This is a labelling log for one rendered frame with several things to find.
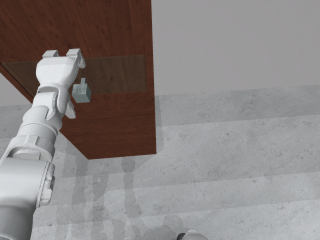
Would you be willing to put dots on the right robot shin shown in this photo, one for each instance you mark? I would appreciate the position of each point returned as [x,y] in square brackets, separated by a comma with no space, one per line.
[190,232]

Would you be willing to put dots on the cabinet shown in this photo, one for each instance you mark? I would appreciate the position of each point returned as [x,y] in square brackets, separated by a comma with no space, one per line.
[111,125]

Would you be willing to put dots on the robot left forearm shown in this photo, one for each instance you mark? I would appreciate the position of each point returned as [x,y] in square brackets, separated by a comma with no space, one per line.
[38,132]

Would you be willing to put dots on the robot left upper arm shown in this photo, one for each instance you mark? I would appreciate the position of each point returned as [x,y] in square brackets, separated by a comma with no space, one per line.
[25,184]

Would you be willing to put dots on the robot left hand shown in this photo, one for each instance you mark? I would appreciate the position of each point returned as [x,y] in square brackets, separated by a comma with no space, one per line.
[61,70]

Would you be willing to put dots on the drawer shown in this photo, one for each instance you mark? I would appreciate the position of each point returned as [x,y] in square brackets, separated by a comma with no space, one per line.
[104,75]

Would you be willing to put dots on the handle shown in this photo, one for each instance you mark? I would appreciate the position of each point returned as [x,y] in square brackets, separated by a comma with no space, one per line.
[81,92]

